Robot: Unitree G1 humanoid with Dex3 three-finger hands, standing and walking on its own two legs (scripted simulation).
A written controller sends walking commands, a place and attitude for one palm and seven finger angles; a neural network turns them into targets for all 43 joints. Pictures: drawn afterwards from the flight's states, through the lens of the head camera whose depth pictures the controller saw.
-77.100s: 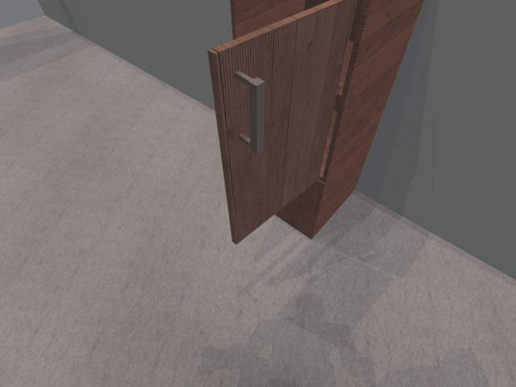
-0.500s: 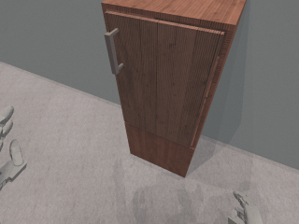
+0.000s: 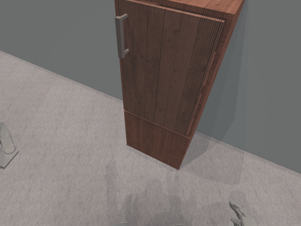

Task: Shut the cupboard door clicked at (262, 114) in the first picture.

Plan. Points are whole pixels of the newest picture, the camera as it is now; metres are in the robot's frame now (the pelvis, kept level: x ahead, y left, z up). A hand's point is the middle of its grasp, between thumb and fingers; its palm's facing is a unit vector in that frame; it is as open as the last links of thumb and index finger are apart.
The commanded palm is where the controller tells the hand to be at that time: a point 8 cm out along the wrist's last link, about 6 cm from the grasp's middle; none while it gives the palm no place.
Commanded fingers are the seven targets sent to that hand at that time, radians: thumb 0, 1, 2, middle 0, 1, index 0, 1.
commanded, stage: step back with the hand held close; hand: left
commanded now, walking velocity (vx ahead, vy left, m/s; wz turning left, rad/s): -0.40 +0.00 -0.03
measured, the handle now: (123, 36) +0.75 +0.15 +0.15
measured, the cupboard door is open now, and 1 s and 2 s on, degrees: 0 0 0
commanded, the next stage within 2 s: stop stepping back and stand still in 0.30 s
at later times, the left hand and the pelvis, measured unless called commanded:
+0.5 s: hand out of the picture +0.02 +0.29 +0.20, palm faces +0.65 -0.62 -0.43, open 7.4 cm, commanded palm -0.02 +0.32 +0.20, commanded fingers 0.00 0.90 0.90 -0.20 -0.30 -0.20 -0.30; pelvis -0.11 +0.00 -0.02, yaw +8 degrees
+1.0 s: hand out of the picture +0.03 +0.24 +0.21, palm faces +0.42 -0.79 -0.45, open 7.4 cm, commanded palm -0.03 +0.29 +0.20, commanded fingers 0.00 0.90 0.90 -0.20 -0.30 -0.20 -0.30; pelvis -0.17 -0.01 +0.01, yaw -1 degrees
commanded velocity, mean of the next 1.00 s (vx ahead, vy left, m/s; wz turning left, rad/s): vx -0.03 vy -0.02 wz -0.06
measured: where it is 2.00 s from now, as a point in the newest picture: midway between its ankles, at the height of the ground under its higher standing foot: outside the picture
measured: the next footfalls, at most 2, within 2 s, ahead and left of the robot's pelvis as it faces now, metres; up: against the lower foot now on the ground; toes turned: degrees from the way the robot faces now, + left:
left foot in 0.52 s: -0.09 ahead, +0.10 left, +0.00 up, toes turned +1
right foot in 0.80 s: -0.14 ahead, -0.11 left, +0.00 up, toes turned -3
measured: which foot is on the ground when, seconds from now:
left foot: down 0.00-0.36, up 0.38-0.50, down 0.52-1.00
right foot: down 0.00-0.50, up 0.52-0.78, down 0.80-1.00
